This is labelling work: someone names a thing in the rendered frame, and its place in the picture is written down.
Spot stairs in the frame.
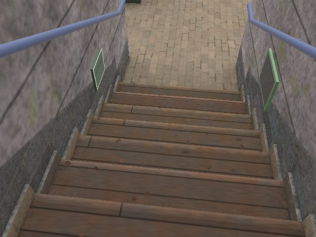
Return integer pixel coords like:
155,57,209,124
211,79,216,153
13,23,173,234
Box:
17,82,306,237

